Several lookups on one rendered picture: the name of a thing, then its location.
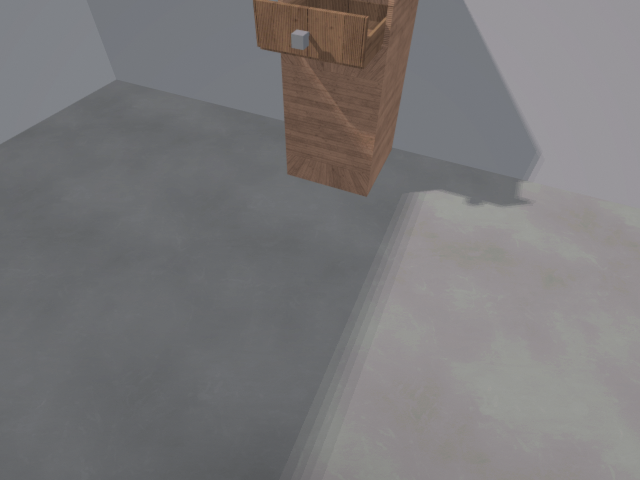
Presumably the drawer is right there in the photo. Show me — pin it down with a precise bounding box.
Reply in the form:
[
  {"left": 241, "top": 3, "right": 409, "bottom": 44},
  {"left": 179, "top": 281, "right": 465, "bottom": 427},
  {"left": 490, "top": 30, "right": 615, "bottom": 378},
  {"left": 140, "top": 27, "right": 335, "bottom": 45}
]
[{"left": 253, "top": 0, "right": 388, "bottom": 69}]

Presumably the cabinet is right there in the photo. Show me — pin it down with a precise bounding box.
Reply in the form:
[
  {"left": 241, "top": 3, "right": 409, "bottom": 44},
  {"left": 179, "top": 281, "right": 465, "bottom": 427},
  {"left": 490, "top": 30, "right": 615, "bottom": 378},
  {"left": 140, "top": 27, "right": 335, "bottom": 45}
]
[{"left": 278, "top": 0, "right": 419, "bottom": 197}]

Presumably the handle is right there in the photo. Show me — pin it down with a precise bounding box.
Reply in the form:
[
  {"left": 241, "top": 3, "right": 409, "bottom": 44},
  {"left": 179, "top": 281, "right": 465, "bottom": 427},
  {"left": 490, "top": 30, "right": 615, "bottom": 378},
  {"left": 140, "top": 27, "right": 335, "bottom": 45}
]
[{"left": 291, "top": 30, "right": 309, "bottom": 50}]

